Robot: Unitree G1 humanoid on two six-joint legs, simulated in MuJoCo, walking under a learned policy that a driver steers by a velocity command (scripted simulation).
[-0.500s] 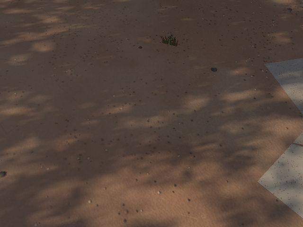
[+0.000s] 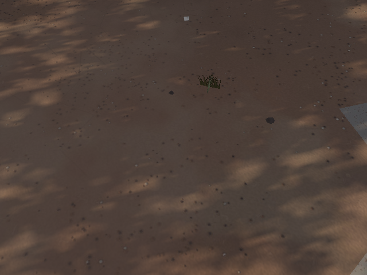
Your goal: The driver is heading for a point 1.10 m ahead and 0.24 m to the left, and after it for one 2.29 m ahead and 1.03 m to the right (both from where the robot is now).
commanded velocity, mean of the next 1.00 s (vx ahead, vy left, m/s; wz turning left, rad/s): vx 0.50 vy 0.00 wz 0.40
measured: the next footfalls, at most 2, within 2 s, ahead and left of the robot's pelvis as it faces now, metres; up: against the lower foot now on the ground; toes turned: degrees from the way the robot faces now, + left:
left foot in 0.28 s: +0.29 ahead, +0.11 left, +0.00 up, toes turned +14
right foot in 0.80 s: +0.63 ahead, +0.05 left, +0.00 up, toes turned +24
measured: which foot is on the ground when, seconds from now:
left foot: up 0.00-0.26, down 0.28-0.82, up 0.84-1.00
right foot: down 0.00-0.28, up 0.30-0.78, down 0.80-1.00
